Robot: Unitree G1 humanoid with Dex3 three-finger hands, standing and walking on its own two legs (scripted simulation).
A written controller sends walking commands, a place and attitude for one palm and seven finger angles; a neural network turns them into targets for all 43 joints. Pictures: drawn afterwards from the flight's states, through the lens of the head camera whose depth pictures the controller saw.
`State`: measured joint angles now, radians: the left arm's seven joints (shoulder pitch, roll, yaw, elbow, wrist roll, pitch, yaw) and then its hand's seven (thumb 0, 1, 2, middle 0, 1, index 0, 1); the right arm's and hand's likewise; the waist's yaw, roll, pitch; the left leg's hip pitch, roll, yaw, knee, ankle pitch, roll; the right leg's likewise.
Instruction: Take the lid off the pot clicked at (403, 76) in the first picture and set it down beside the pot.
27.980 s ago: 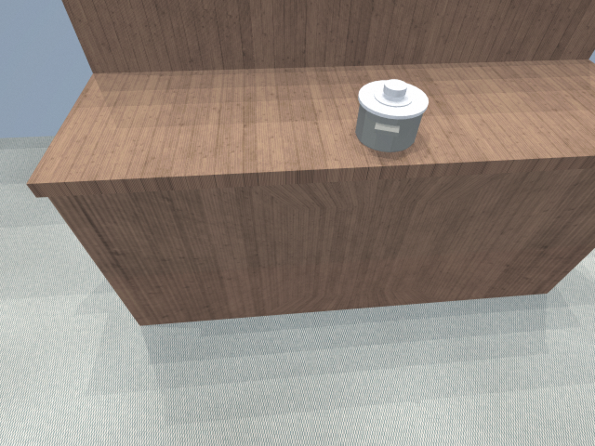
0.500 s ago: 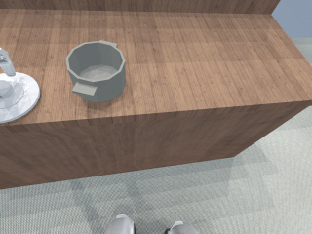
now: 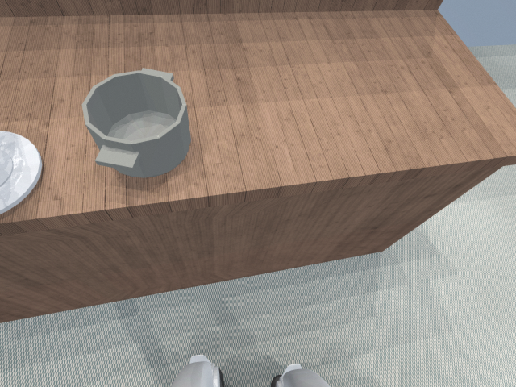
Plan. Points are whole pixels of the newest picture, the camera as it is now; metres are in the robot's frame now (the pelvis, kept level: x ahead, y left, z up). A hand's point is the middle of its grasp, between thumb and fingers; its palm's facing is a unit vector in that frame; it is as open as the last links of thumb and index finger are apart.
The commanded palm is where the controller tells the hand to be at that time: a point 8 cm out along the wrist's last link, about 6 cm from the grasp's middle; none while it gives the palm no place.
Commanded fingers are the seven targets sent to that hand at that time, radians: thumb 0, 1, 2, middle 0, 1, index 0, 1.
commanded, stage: raise the empty hand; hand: left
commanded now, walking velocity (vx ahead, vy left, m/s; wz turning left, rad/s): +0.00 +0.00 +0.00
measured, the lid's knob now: out of the picture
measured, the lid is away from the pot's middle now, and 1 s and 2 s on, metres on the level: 0.24 0.24 0.24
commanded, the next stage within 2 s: draw the hand back to the body in 1.38 s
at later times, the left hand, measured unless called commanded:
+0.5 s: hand out of the picture +0.44 +0.39 +0.12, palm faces -0.38 -0.17 -0.91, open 11.1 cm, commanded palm +0.49 +0.38 +0.19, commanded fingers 0.00 -0.02 0.67 -0.36 -0.85 -0.36 -0.85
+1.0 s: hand out of the picture +0.45 +0.39 +0.18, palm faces -0.35 -0.16 -0.92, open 11.1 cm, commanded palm +0.49 +0.38 +0.24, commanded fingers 0.00 -0.02 0.67 -0.36 -0.85 -0.36 -0.85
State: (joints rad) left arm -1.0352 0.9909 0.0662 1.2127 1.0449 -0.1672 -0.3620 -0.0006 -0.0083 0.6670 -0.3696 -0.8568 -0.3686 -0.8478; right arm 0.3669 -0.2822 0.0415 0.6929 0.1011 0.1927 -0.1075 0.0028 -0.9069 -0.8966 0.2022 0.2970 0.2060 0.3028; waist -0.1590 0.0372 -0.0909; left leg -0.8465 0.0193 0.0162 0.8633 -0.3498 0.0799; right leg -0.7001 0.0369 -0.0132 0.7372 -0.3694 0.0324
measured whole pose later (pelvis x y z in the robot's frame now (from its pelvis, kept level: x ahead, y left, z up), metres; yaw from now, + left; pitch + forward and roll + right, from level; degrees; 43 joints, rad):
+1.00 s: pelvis +0.00 +0.01 +0.01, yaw +1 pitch +15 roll -5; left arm -1.16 0.97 -0.02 1.18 1.02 -0.09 -0.46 0.00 -0.02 0.67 -0.37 -0.85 -0.37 -0.84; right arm 0.35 -0.28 0.04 0.69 0.12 0.19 -0.10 0.00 -0.91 -0.90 0.20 0.30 0.21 0.30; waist -0.13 0.05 -0.09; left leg -0.71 0.00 0.02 0.77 -0.32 0.09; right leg -0.56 0.02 -0.01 0.63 -0.33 0.03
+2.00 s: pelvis +0.00 +0.00 +0.03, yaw +3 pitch +9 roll -3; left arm -0.87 0.89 0.08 0.87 0.80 -0.04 -0.45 0.00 -0.02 0.67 -0.37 -0.85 -0.37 -0.84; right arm 0.25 -0.27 0.02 0.59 0.12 0.23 -0.05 0.01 -0.91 -0.90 0.20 0.30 0.20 0.30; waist -0.07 0.05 -0.04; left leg -0.54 -0.03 0.01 0.65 -0.26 0.08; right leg -0.40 0.00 -0.02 0.54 -0.30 0.02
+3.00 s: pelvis +0.03 -0.08 +0.05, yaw +1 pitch -3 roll +0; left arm -0.03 0.40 0.41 0.09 -0.10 -0.07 0.08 0.01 0.81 0.88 -0.22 -0.35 -0.22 -0.34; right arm 0.15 -0.25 0.03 0.68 0.03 -0.06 -0.07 0.01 -0.91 -0.90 0.20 0.30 0.20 0.30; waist 0.05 0.06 0.02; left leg -0.11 0.04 0.02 0.37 -0.19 -0.02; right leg -0.01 0.07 0.00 0.32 -0.24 -0.06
